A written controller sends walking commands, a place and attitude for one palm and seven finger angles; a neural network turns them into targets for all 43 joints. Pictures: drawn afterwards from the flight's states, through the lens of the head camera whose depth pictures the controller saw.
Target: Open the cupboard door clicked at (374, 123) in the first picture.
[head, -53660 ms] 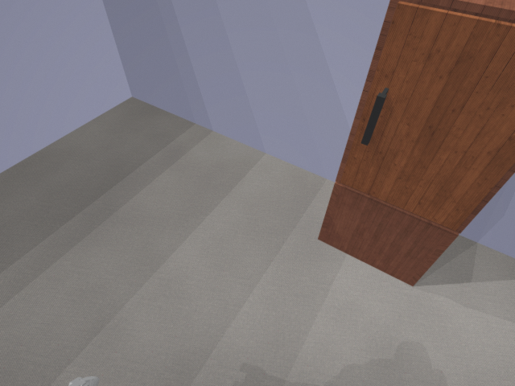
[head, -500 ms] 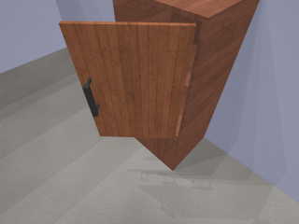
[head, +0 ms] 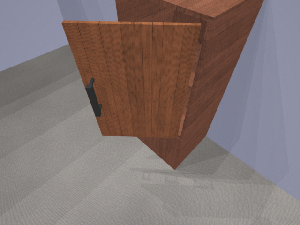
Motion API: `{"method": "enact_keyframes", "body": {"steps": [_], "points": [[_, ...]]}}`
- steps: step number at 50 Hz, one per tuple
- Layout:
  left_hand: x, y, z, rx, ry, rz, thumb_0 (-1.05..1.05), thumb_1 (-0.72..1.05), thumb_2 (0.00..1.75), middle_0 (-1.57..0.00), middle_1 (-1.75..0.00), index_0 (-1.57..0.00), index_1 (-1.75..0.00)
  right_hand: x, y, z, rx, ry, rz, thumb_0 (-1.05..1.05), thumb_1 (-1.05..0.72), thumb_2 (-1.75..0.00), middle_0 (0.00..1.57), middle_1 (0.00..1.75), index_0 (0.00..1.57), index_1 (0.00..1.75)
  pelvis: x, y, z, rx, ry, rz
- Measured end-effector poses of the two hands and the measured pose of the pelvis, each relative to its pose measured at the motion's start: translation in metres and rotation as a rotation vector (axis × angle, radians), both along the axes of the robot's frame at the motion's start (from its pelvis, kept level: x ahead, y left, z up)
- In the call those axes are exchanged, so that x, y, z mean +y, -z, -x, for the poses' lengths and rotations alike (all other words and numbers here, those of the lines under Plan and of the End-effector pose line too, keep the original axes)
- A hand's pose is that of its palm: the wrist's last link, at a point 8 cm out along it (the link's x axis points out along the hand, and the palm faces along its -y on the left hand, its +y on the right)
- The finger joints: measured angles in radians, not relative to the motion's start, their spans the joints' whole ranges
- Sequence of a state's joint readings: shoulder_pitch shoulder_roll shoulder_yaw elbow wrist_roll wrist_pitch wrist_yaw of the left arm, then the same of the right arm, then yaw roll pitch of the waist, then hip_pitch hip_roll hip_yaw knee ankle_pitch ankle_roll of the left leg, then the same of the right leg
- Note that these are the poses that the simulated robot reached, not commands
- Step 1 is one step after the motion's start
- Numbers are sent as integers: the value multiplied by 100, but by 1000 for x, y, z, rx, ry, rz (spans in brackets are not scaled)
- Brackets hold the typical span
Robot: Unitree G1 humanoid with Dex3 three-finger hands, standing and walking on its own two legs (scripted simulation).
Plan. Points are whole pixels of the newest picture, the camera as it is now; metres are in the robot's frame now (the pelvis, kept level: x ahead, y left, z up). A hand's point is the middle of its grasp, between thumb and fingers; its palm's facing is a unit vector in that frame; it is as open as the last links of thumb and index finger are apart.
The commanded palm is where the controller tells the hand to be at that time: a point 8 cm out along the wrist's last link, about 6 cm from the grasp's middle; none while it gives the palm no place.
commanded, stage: look again from close up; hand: left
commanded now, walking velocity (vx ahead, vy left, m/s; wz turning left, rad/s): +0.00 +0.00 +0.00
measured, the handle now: (95, 98) +0.56 +0.25 -0.03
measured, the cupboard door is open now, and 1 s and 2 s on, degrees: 42 42 42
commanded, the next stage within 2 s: raise the hand with hooked fingers in 0.18 s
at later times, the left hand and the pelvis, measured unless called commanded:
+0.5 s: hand (88, 189) +0.21 +0.18 -0.02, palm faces +0.22 -0.97 -0.03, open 7.7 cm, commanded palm +0.12 +0.23 -0.07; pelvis +0.00 -0.01 -0.02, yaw +1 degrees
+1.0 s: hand (81, 197) +0.20 +0.20 -0.05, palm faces +0.01 -1.00 -0.05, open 10.4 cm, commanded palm +0.16 +0.26 -0.05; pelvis -0.03 -0.02 -0.09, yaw +1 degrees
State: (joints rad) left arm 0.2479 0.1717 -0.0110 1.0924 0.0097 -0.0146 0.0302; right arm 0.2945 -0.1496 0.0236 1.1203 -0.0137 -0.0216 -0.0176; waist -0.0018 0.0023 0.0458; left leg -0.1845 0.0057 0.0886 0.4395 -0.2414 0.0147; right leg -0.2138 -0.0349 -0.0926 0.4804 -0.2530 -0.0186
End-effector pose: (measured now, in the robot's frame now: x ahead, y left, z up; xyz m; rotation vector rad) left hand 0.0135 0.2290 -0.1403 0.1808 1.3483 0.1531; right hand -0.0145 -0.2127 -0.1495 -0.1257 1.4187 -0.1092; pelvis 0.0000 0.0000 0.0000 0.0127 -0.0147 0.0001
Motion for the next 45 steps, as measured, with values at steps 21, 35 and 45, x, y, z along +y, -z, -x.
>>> {"method": "enact_keyframes", "body": {"steps": [21,35,45], "points": [[2,-88,-116,-713,-129,-30,1,88,89,-20,-32,-20,-32,-32,-26,-109,-467,-37,92,1,-91,-90,20,30,20,30,-4,6,-11,28,-32,2],[1,-69,-125,-1262,92,141,0,60,78,-22,-49,-22,-49,-57,-34,-236,-968,-199,146,1,-90,-90,20,30,20,30,-24,92,19,256,-18,-1],[17,-88,-143,-1318,168,102,1,37,68,-24,-64,-24,-64,-26,24,-194,-775,-179,66,1,-90,-90,20,30,20,30,-27,102,27,279,-42,48]]}}
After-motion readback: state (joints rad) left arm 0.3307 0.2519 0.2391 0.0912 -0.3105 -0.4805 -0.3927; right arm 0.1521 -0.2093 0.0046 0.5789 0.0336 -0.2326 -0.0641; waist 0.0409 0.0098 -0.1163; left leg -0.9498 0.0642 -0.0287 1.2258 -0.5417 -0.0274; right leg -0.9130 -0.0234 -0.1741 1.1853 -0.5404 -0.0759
